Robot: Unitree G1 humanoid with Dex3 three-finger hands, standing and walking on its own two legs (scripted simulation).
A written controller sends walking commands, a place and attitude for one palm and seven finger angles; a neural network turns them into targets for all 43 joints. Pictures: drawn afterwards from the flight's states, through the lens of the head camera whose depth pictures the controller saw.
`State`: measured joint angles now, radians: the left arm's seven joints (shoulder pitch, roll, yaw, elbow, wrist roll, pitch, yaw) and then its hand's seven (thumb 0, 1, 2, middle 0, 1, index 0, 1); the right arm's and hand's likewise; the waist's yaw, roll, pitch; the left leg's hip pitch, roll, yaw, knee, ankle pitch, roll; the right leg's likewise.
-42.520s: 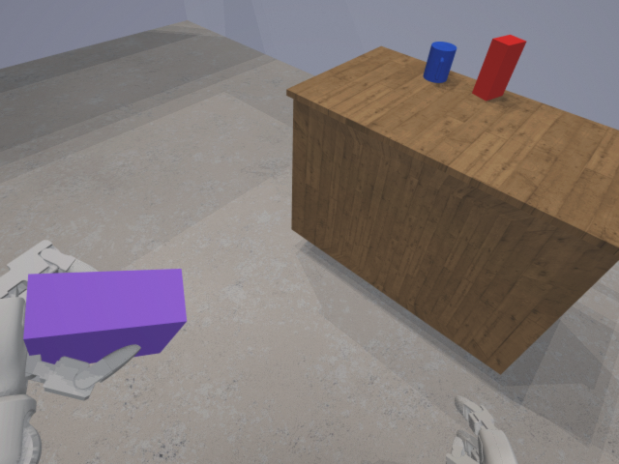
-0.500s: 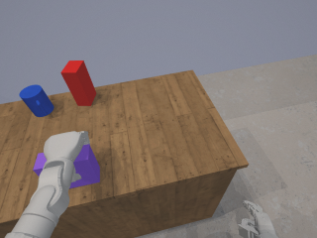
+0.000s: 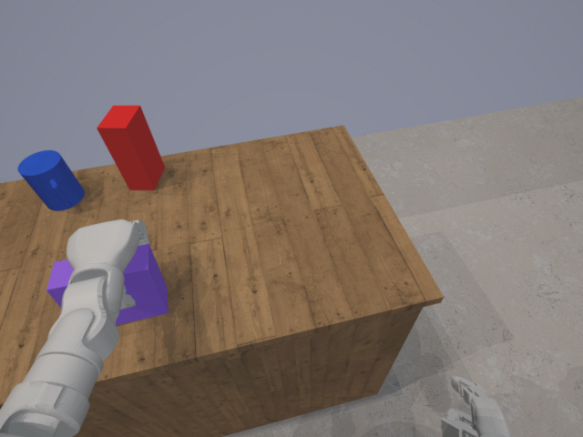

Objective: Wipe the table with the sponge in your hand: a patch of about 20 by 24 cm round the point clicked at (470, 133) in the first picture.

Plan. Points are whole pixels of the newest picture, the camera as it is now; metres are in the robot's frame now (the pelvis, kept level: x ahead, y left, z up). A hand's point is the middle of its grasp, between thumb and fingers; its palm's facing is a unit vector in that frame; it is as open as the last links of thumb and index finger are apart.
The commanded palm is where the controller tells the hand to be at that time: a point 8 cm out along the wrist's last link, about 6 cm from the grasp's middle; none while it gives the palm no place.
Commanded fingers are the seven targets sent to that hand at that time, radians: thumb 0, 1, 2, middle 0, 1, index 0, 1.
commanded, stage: wipe forward along the first lane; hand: left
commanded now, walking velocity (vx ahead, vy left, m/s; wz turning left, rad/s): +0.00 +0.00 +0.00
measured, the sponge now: (119, 296) +0.30 +0.32 -0.02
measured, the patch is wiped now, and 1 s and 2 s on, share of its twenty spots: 0.00 0.30 0.40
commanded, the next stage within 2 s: slide across to the middle lane in 1.22 s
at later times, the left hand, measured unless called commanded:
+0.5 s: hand (123, 241) +0.37 +0.32 +0.04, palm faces -0.13 +0.02 -0.99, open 9.7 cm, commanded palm +0.37 +0.32 +0.07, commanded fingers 0.00 0.10 1.30 -1.20 -1.60 -1.20 -1.60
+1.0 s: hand (124, 214) +0.42 +0.35 +0.04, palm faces -0.14 +0.03 -0.99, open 9.7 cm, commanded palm +0.42 +0.34 +0.07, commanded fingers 0.00 0.10 1.30 -1.20 -1.60 -1.20 -1.60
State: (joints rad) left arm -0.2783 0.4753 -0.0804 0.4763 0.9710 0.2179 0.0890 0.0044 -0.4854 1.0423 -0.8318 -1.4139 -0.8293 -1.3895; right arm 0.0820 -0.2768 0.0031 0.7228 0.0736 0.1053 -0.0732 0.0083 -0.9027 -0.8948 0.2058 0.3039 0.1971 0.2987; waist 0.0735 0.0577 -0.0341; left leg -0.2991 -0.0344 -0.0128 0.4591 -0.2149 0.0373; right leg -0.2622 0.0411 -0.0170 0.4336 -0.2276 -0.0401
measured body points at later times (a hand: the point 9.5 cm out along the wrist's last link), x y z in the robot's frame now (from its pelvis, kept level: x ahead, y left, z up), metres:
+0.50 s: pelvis -0.02 +0.00 -0.01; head +0.02 -0.01 +0.44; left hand +0.37 +0.32 +0.09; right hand +0.09 -0.27 -0.14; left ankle +0.01 +0.10 -0.74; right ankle +0.00 -0.10 -0.74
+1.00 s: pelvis -0.02 +0.02 -0.02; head +0.05 +0.02 +0.42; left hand +0.42 +0.34 +0.09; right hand +0.03 -0.27 -0.14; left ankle +0.01 +0.10 -0.74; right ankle +0.00 -0.10 -0.74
